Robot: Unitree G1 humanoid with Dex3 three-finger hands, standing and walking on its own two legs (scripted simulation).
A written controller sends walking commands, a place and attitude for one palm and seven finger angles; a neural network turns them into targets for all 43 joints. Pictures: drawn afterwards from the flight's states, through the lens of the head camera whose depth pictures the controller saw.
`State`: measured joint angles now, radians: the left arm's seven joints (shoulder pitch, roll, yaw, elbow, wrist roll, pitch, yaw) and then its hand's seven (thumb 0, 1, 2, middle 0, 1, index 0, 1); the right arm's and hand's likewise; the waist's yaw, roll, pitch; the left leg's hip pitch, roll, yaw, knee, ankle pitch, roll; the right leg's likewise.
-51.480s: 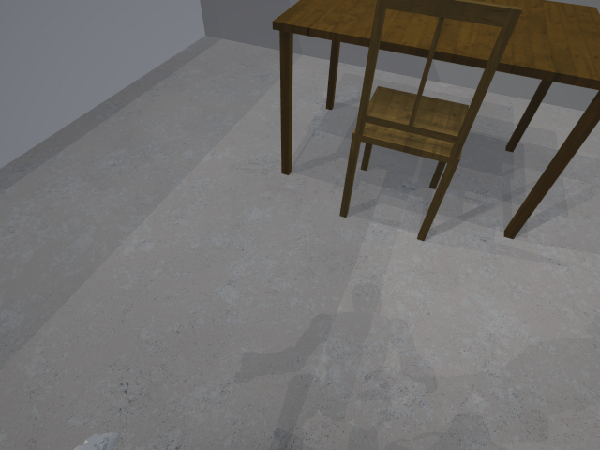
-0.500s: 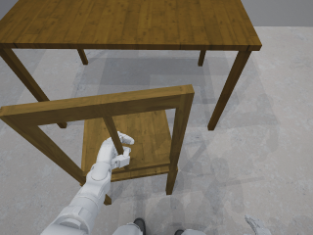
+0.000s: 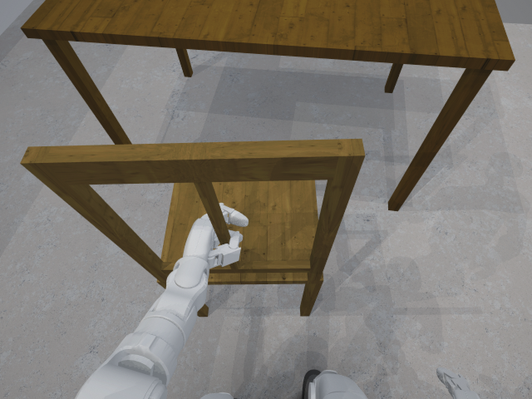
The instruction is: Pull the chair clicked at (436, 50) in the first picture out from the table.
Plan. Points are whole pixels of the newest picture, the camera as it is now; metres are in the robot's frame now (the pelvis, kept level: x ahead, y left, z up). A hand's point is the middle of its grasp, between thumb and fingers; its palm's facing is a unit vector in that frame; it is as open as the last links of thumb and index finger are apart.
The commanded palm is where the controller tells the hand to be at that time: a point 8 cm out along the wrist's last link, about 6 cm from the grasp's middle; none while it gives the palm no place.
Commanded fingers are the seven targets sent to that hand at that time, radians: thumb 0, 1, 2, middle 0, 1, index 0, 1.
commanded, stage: step backward, pulling the chair out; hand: left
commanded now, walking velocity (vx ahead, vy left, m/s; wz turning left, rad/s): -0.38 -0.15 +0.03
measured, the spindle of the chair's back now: (222, 232) +0.37 +0.08 -0.04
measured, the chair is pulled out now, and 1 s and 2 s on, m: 0.34 0.46 0.66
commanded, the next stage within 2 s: stop walking, hand still on the chair in 1.46 s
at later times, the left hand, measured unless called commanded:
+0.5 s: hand (222, 278) +0.30 +0.08 -0.06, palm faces -0.16 -0.97 -0.16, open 5.0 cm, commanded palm +0.29 +0.12 -0.06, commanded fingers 0.00 0.90 0.90 -0.50 -1.45 -0.50 -1.45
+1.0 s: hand (218, 328) +0.22 +0.08 -0.05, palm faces -0.14 -0.98 -0.13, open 4.8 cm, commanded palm +0.20 +0.13 -0.05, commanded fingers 0.00 0.90 0.90 -0.50 -1.45 -0.50 -1.45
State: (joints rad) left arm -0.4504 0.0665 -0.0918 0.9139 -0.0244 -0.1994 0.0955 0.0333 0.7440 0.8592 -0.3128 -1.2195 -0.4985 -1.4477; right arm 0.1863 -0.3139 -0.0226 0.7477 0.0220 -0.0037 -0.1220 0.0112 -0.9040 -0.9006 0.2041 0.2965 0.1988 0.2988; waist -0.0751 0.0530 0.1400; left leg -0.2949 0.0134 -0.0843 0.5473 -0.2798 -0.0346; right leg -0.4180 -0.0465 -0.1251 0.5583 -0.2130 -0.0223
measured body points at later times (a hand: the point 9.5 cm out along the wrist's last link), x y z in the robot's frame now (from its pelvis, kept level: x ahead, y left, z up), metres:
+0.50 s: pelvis -0.05 +0.00 +0.00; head +0.06 -0.01 +0.44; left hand +0.30 +0.13 -0.04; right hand +0.05 -0.22 -0.14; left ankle -0.01 +0.15 -0.73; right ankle -0.10 -0.13 -0.73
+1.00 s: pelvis -0.14 +0.00 +0.00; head -0.04 +0.01 +0.44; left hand +0.22 +0.13 -0.04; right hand +0.00 -0.27 -0.11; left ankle -0.09 +0.13 -0.73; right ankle -0.12 -0.13 -0.72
